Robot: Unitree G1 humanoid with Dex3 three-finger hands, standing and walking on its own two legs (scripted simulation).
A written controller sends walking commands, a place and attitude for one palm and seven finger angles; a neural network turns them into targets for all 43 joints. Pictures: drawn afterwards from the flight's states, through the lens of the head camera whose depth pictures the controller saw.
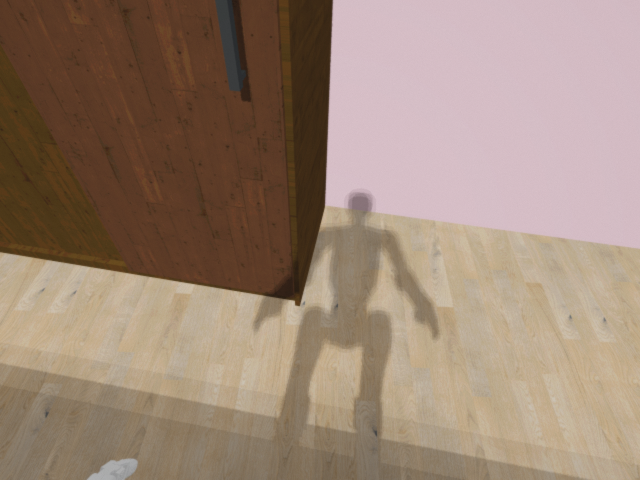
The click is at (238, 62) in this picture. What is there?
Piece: wardrobe's sliding door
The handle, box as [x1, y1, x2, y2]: [215, 0, 245, 90]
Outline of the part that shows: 215,0 229,88 231,90 240,90 242,87 242,80 245,76 245,71 240,69 231,0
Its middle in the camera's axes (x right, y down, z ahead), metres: -0.17 -0.40 +0.71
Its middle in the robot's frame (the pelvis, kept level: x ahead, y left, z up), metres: +0.82 +0.22 +0.22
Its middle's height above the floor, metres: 0.99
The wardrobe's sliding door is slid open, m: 0.00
